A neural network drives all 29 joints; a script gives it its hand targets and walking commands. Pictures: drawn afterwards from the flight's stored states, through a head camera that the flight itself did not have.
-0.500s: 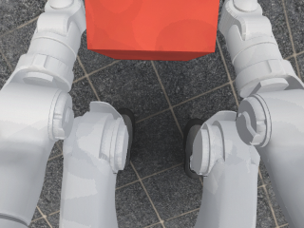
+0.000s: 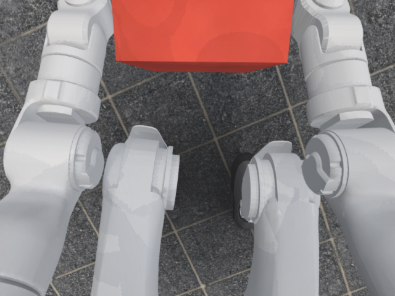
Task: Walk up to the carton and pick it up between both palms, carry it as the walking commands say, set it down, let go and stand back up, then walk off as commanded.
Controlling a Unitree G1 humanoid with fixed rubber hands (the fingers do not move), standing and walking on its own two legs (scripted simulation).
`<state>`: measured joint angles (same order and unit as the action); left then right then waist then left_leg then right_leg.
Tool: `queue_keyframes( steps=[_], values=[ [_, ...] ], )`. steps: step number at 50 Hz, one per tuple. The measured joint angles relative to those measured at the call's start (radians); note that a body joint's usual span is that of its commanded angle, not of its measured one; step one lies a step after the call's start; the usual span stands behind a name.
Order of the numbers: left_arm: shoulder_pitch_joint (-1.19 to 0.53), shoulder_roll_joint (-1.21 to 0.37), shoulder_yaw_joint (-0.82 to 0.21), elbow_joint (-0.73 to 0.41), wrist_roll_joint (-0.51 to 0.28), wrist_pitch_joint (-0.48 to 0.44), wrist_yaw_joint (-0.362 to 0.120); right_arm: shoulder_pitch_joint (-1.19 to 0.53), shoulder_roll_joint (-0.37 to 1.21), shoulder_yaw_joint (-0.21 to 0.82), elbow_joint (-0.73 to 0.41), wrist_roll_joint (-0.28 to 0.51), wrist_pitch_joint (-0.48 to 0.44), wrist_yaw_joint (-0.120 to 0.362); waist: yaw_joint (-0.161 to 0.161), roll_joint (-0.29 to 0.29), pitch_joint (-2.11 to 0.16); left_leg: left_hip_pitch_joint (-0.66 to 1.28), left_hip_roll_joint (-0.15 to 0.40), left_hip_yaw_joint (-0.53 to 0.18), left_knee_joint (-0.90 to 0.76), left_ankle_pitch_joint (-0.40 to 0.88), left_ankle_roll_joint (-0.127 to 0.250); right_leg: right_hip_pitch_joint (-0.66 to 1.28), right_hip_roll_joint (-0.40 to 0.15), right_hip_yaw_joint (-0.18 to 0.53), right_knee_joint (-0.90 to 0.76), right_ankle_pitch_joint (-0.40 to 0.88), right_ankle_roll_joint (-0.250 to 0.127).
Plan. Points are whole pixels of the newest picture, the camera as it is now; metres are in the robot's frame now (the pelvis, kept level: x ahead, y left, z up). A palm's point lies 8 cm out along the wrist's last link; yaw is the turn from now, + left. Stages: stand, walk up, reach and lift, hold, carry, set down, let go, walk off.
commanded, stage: reach and lift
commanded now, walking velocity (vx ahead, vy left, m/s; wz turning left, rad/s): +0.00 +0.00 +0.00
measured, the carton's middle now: (201, 3) +0.54 +0.05 -0.19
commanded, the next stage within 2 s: none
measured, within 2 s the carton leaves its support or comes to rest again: neither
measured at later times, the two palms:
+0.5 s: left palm out of the picture +0.54 +0.20 -0.09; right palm out of the picture +0.56 -0.10 -0.08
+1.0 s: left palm out of the picture +0.52 +0.20 -0.01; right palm out of the picture +0.53 -0.10 -0.01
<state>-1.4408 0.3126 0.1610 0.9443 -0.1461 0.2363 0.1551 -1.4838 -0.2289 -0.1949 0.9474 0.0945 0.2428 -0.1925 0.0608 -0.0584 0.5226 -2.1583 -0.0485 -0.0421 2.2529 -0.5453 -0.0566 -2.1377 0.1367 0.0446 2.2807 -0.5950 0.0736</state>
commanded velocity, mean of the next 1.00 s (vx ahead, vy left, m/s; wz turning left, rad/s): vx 0.00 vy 0.00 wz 0.00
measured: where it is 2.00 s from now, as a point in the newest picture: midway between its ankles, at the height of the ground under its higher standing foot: (198, 196)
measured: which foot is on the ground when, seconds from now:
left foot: down 0.00-1.00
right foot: down 0.00-1.00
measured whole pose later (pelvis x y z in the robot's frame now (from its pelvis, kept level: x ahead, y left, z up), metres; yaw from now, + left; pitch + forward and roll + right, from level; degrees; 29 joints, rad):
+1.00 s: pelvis -0.03 +0.01 +0.09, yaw +1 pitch +24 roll -1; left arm -1.39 0.17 0.39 0.58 0.07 0.47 0.08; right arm -1.37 -0.11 -0.42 0.57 -0.06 0.43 -0.12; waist 0.05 -0.02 0.52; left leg -1.93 -0.11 -0.07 1.95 -0.45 -0.06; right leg -1.89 0.14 0.07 1.97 -0.52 0.09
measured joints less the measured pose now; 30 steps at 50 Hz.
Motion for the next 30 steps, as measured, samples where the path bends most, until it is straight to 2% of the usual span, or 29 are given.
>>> queue_keyframes(
  steps=[6,7,16,18,30],
  values=[
    [0.016,-0.014,0.056,-0.083,0.051,0.052,-0.012,0.005,0.03,-0.06,-0.06,-0.037,0.033,0.005,-0.003,-0.013,0.001,0.015,-0.013,-0.01,-0.033,0.021,-0.006,0.02,-0.001,-0.003,-0.034,0.016,0.0],
    [0.017,-0.018,0.063,-0.097,0.058,0.06,-0.035,0.007,0.034,-0.072,-0.071,-0.043,0.037,0.009,-0.003,-0.013,0.001,0.017,-0.015,-0.011,-0.038,0.023,-0.006,0.024,-0.002,-0.004,-0.04,0.017,0.001],
    [0.004,-0.055,0.113,-0.196,0.126,0.121,-0.04,0.034,0.061,-0.158,-0.175,-0.088,0.063,0.037,-0.01,0.003,0.001,0.035,-0.033,-0.02,-0.084,0.032,0.007,0.066,-0.011,-0.006,-0.098,0.01,0.013],
    [0.006,-0.063,0.119,-0.214,0.135,0.128,-0.041,0.045,0.063,-0.163,-0.197,-0.09,0.068,0.055,-0.011,0.009,0.001,0.04,-0.036,-0.02,-0.092,0.03,0.01,0.075,-0.012,-0.004,-0.108,0.006,0.016],
    [0.063,-0.115,0.149,-0.342,0.147,0.156,-0.04,0.13,0.082,-0.165,-0.346,-0.079,0.099,0.061,-0.012,0.024,0.003,0.095,-0.051,-0.018,-0.139,0.024,0.01,0.13,-0.008,0.01,-0.151,-0.004,0.024]
  ],
)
